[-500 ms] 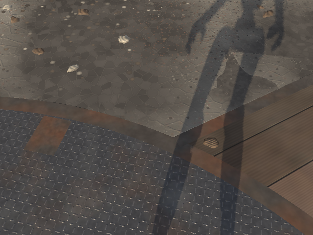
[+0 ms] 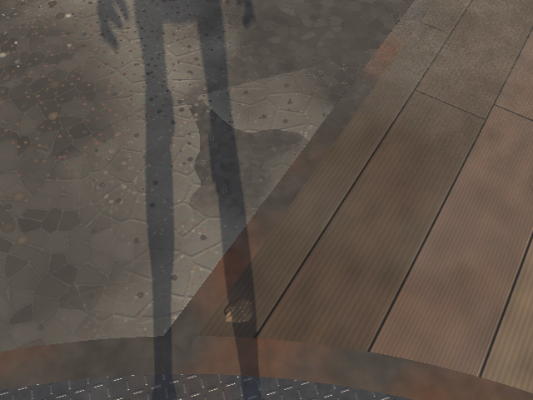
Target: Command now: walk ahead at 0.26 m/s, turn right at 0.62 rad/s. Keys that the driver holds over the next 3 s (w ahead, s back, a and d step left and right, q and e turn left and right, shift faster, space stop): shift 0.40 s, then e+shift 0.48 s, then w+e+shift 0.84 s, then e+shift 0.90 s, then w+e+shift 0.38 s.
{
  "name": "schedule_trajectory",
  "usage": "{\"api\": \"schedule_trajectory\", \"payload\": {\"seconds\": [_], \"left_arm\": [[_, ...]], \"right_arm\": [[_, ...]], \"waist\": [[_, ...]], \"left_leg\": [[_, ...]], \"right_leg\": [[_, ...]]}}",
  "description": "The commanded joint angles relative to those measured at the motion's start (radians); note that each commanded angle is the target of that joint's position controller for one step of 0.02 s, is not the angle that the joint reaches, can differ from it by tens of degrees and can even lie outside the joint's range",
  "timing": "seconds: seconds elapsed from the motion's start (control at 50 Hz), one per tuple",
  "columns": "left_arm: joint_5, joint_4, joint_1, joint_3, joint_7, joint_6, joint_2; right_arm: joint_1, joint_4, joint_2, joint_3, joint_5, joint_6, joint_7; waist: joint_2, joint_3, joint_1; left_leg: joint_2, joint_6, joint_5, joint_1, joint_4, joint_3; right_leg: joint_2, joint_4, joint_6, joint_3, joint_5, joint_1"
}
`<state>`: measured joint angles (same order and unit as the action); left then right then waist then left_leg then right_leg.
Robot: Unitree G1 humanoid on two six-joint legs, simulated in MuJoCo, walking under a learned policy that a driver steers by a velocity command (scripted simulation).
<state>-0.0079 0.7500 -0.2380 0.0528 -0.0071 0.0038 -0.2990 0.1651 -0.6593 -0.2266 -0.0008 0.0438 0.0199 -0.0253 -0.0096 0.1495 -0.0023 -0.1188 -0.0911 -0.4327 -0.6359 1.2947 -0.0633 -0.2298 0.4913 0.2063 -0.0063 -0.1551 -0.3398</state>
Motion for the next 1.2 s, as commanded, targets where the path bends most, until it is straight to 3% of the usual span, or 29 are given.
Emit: {"api": "schedule_trajectory", "payload": {"seconds": [0.02, 0.1, 0.18, 0.26, 0.28, 0.3, 0.32, 0.34, 0.36, 0.38, 0.42, 0.54, 0.64, 0.66, 0.68, 0.7, 0.72, 0.8, 0.88, 0.94, 0.98, 1.02, 1.06, 1.08, 1.1, 1.12, 1.14, 1.16, 1.2], "left_arm": [[-0.008, -0.058, 0.0, 0.041, 0.001, -0.043, -0.136], [0.0, -0.02, -0.037, 0.027, 0.005, -0.035, -0.085], [-0.013, 0.007, -0.103, 0.024, -0.001, -0.02, -0.081], [-0.004, 0.005, -0.063, 0.023, -0.011, -0.018, -0.092], [0.0, -0.017, -0.078, 0.013, -0.012, -0.028, -0.064], [0.001, -0.008, -0.197, 0.01, -0.015, -0.028, -0.026], [-0.006, 0.006, -0.198, 0.014, -0.019, -0.005, -0.07], [-0.021, 0.012, -0.103, 0.025, -0.018, 0.014, -0.105], [-0.033, 0.008, -0.034, 0.029, -0.013, 0.022, -0.089], [-0.006, 0.014, -0.104, 0.01, -0.007, 0.037, -0.034], [-0.002, 0.038, -0.104, 0.006, 0.001, 0.054, -0.049], [0.002, 0.002, -0.004, 0.007, 0.022, 0.055, -0.057], [0.0, -0.006, -0.071, 0.014, 0.04, 0.049, -0.053], [-0.008, -0.004, -0.098, 0.024, 0.037, 0.045, -0.079], [-0.019, -0.033, -0.08, 0.045, 0.025, 0.039, -0.179], [-0.027, -0.049, -0.101, 0.073, 0.015, 0.042, -0.278], [-0.027, -0.039, -0.106, 0.07, 0.0, 0.038, -0.241], [0.001, -0.071, 0.026, 0.056, -0.001, 0.043, -0.152], [0.006, -0.059, -0.08, 0.077, 0.006, 0.037, -0.177], [-0.011, -0.068, -0.111, 0.085, 0.026, 0.034, -0.189], [-0.018, -0.082, -0.08, 0.085, 0.035, 0.027, -0.191], [-0.018, -0.101, -0.02, 0.086, 0.038, 0.017, -0.195], [-0.013, -0.141, 0.12, 0.081, 0.039, 0.012, -0.177], [-0.006, -0.146, 0.122, 0.069, 0.035, 0.001, -0.13], [0.006, -0.166, 0.076, 0.039, 0.03, -0.011, -0.033], [-0.008, -0.207, 0.146, 0.036, 0.029, -0.016, -0.079], [-0.033, -0.209, 0.206, 0.048, 0.039, -0.018, -0.133], [-0.021, -0.2, 0.163, 0.045, 0.053, -0.012, -0.11], [-0.039, -0.167, 0.116, 0.053, 0.087, 0.003, -0.144]], "right_arm": [[0.191, 0.001, -0.119, -0.038, -0.006, -0.024, -0.004], [0.1, 0.018, -0.097, -0.028, -0.019, -0.022, 0.002], [0.016, 0.034, -0.124, -0.03, -0.026, -0.021, -0.004], [0.133, -0.006, -0.141, -0.037, -0.014, 0.008, -0.01], [0.172, -0.01, -0.179, -0.042, -0.01, 0.022, -0.015], [0.178, 0.008, -0.232, -0.053, -0.025, 0.013, -0.012], [0.158, 0.004, -0.2, -0.05, -0.042, -0.005, -0.009], [0.162, 0.004, -0.153, -0.035, -0.038, -0.008, 0.0], [0.168, -0.015, -0.118, -0.015, -0.029, -0.009, 0.001], [0.069, -0.01, -0.146, -0.026, -0.023, -0.018, -0.008], [-0.007, 0.001, -0.148, -0.031, -0.011, -0.034, -0.01], [0.049, -0.019, -0.202, -0.07, -0.021, -0.061, -0.01], [-0.017, -0.012, -0.221, -0.087, -0.025, -0.076, -0.012], [-0.009, -0.016, -0.211, -0.089, -0.022, -0.078, -0.011], [0.029, 0.001, -0.15, -0.078, -0.019, -0.086, -0.004], [-0.098, 0.069, -0.155, -0.072, -0.02, -0.091, -0.022], [-0.115, 0.074, -0.145, -0.067, -0.029, -0.091, -0.021], [-0.031, 0.025, -0.19, -0.084, -0.018, -0.071, -0.001], [-0.093, 0.065, -0.154, -0.068, -0.03, -0.07, 0.005], [-0.131, 0.074, -0.174, -0.067, -0.014, -0.059, 0.02], [-0.166, 0.081, -0.176, -0.067, -0.022, -0.043, 0.021], [-0.134, 0.075, -0.167, -0.063, -0.037, -0.023, 0.016], [0.038, 0.025, -0.165, -0.068, -0.057, -0.008, -0.007], [0.138, -0.002, -0.231, -0.087, -0.05, 0.001, -0.024], [0.188, 0.012, -0.322, -0.1, -0.029, 0.011, -0.032], [0.105, 0.016, -0.369, -0.114, -0.001, 0.012, -0.031], [0.077, 0.023, -0.261, -0.086, -0.004, 0.014, -0.017], [0.054, 0.028, -0.269, -0.09, -0.009, 0.016, -0.016], [0.048, 0.027, -0.227, -0.075, -0.016, 0.028, -0.01]], "waist": [[0.112, -0.245, 0.062], [-0.007, -0.263, 0.008], [-0.052, -0.206, -0.049], [-0.034, -0.174, 0.025], [0.052, -0.234, 0.021], [0.242, -0.327, -0.016], [0.261, -0.39, -0.002], [0.097, -0.283, 0.023], [0.036, -0.212, 0.025], [0.138, -0.234, -0.045], [0.186, -0.176, -0.048], [0.169, -0.206, 0.016], [0.144, -0.203, -0.031], [0.054, -0.167, -0.045], [-0.222, -0.115, -0.021], [-0.25, -0.045, -0.067], [-0.127, -0.05, -0.04], [-0.11, -0.138, 0.019], [-0.091, -0.178, -0.032], [-0.151, -0.191, -0.073], [-0.147, -0.147, -0.071], [-0.122, -0.14, -0.035], [-0.077, -0.134, 0.093], [0.018, -0.158, 0.131], [0.223, -0.239, 0.124], [0.184, -0.162, 0.085], [0.036, -0.064, 0.073], [0.168, -0.123, 0.047], [0.138, -0.12, 0.029]], "left_leg": [[0.005, 0.02, 0.124, 0.14, -0.174, 0.053], [0.05, 0.072, 0.361, 0.173, -0.405, 0.076], [0.077, 0.089, 0.323, 0.16, -0.541, 0.065], [0.09, 0.151, 0.391, 0.36, -0.838, 0.042], [-0.045, 0.186, 0.818, 0.527, -0.837, -0.082], [-0.277, 0.332, 1.277, 0.677, -0.802, -0.283], [-0.346, 0.442, 1.098, 0.634, -0.887, -0.44], [-0.268, 0.415, 0.915, 0.512, -0.948, -0.373], [-0.171, 0.345, 0.927, 0.449, -0.923, -0.255], [-0.179, 0.343, 0.678, 0.417, -0.971, -0.242], [-0.073, 0.277, 0.42, 0.351, -1.017, -0.131], [-0.137, 0.293, 0.296, 0.437, -1.009, -0.08], [-0.15, 0.216, 0.191, 0.318, -0.923, 0.042], [-0.12, 0.156, 0.115, 0.226, -0.802, 0.097], [0.021, 0.065, -0.081, 0.058, -0.522, 0.219], [0.155, 0.049, -0.199, -0.036, -0.374, 0.089], [0.128, 0.047, -0.141, -0.013, -0.277, 0.007], [0.125, 0.044, 0.069, 0.041, -0.244, 0.013], [0.142, 0.036, 0.057, 0.007, -0.36, -0.007], [0.16, 0.046, 0.021, 0.037, -0.484, -0.024], [0.178, 0.043, 0.001, 0.097, -0.572, -0.027], [0.189, 0.05, 0.018, 0.252, -0.684, -0.038], [0.18, 0.075, 0.167, 0.627, -0.933, -0.012], [0.086, 0.09, 0.148, 0.864, -0.98, -0.059], [-0.208, 0.136, -0.215, 0.936, -1.083, -0.383], [-0.322, 0.205, -0.387, 0.785, -1.149, -0.629], [-0.243, 0.166, -0.25, 0.672, -1.106, -0.435], [-0.248, 0.194, -0.279, 0.687, -1.125, -0.46], [-0.154, 0.181, -0.163, 0.645, -1.141, -0.268]], "right_leg": [[0.31, -0.108, 0.096, 0.229, 0.962, 0.057], [0.242, -0.09, -0.03, 0.16, 0.847, 0.115], [0.295, -0.055, -0.04, 0.222, 0.779, 0.209], [0.299, 0.104, -0.075, 0.277, 0.665, 0.202], [0.237, 0.207, -0.111, 0.253, 0.428, 0.12], [0.094, 0.431, -0.151, 0.15, -0.258, 0.014], [0.059, 0.538, -0.165, 0.1, -0.538, -0.057], [0.084, 0.603, -0.174, 0.146, -0.483, -0.036], [0.089, 0.576, -0.18, 0.172, -0.435, -0.015], [0.119, 0.536, -0.204, 0.155, -0.409, 0.006], [0.124, 0.421, -0.226, 0.072, -0.371, 0.045], [0.178, 0.321, -0.206, 0.0, -0.326, 0.027], [0.187, 0.077, -0.128, -0.028, -0.206, 0.194], [0.217, -0.052, -0.095, 0.089, -0.171, 0.24], [0.462, -0.25, -0.035, 0.477, -0.149, 0.227], [0.573, -0.289, 0.084, 0.686, 0.014, 0.078], [0.514, -0.234, 0.095, 0.599, 0.127, 0.096], [0.334, -0.167, 0.012, 0.419, 0.218, 0.166], [0.332, -0.116, 0.018, 0.488, 0.291, 0.299], [0.319, -0.239, 0.052, 0.643, -0.447, 0.284], [0.306, -0.241, 0.051, 0.681, -0.502, 0.218], [0.282, -0.209, 0.024, 0.687, -0.441, 0.099], [0.198, -0.128, -0.057, 0.612, -0.427, -0.171], [0.113, 0.043, -0.125, 0.488, -0.491, -0.368], [0.023, 0.374, -0.156, 0.274, -0.483, -0.456], [0.099, 0.501, -0.162, 0.225, -0.31, -0.579], [0.166, 0.539, -0.163, 0.235, -0.214, -0.529], [0.174, 0.596, -0.173, 0.185, -0.182, -0.56], [0.211, 0.717, -0.194, 0.133, -0.089, -0.545]]}}
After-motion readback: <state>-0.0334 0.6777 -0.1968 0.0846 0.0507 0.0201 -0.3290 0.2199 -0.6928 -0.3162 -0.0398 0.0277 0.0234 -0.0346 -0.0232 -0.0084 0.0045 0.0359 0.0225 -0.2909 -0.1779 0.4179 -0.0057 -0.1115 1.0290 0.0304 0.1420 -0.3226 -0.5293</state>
